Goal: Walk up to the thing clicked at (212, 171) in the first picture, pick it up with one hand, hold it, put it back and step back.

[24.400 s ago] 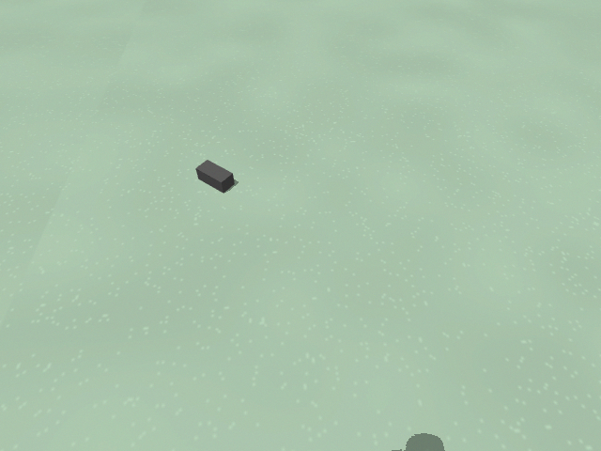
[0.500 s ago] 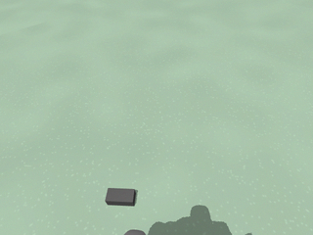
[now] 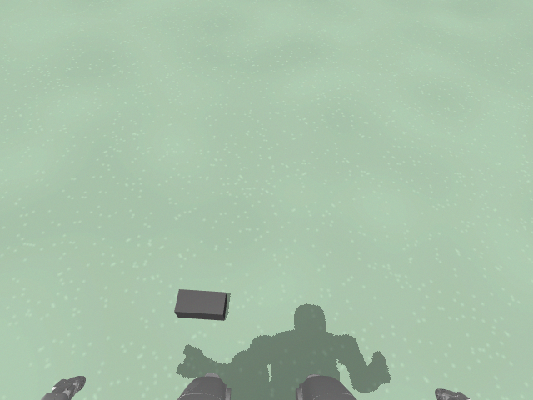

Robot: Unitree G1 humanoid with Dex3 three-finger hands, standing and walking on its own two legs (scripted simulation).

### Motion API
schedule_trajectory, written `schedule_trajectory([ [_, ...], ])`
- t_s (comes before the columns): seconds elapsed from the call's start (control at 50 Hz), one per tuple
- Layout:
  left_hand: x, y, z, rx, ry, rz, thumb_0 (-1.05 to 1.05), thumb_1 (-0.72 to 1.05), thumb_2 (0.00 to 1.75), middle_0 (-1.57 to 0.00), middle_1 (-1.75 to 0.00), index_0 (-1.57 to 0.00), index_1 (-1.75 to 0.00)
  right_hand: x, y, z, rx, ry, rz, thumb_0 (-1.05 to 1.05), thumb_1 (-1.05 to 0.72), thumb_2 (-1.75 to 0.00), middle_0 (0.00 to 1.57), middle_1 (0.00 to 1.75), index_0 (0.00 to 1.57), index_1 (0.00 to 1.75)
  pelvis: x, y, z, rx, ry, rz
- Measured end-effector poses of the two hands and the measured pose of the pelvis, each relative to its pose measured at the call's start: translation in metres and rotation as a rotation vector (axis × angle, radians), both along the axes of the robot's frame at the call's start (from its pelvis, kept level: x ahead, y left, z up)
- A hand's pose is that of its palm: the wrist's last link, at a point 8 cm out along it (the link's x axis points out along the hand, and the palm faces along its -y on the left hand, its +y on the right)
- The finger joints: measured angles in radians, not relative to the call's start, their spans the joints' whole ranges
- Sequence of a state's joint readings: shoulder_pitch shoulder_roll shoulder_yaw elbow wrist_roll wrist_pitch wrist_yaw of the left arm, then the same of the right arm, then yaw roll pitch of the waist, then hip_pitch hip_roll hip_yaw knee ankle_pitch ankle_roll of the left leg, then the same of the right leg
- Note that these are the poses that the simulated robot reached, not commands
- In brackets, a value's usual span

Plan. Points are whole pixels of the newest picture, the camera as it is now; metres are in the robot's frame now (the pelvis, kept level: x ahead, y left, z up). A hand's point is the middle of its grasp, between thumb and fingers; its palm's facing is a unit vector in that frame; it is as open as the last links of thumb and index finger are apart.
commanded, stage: stand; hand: left
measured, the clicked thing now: (201, 304) +0.47 +0.21 -0.71
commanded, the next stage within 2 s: none
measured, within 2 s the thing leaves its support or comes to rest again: neither
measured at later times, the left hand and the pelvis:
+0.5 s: hand out of the picture +0.13 +0.24 -0.11, palm faces -0.03 -0.93 -0.36, open 7.4 cm; pelvis +0.03 -0.01 +0.03, yaw -1 degrees
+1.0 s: hand out of the picture +0.12 +0.25 -0.12, palm faces -0.03 -0.94 -0.33, open 7.4 cm; pelvis +0.04 +0.01 +0.04, yaw -1 degrees
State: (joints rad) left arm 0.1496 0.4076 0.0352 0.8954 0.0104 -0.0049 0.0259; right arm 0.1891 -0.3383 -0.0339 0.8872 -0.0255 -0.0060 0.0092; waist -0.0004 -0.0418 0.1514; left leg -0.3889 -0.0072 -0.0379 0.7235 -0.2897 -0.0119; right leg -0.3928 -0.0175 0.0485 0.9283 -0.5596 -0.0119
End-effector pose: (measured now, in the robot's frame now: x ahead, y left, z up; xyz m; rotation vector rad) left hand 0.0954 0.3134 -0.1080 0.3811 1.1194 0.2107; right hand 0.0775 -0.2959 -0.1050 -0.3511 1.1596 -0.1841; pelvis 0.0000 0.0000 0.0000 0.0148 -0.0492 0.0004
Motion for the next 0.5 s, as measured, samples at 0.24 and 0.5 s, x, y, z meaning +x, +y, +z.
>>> schedule_trajectory([
  [0.24, -0.017, -0.034, 0.016, -0.060, 0.097, 0.005, 0.01, 0.90, 0.90, -0.21, -0.30, -0.20, -0.30, 0.009, -0.023, 0.014, 0.024, 0.015, -0.063, 0.00, -0.90, -0.90, 0.21, 0.30, 0.21, 0.30, 0.020, -0.011, 0.025, -0.011, -0.007, -0.005],
  [0.5, 0.030, -0.025, 0.031, -0.043, 0.034, 0.005, 0.01, 0.90, 0.90, -0.20, -0.30, -0.20, -0.30, 0.021, -0.014, 0.018, 0.037, 0.045, -0.065, 0.00, -0.90, -0.90, 0.21, 0.30, 0.21, 0.30, 0.031, -0.010, 0.034, -0.018, -0.004, -0.016],
])
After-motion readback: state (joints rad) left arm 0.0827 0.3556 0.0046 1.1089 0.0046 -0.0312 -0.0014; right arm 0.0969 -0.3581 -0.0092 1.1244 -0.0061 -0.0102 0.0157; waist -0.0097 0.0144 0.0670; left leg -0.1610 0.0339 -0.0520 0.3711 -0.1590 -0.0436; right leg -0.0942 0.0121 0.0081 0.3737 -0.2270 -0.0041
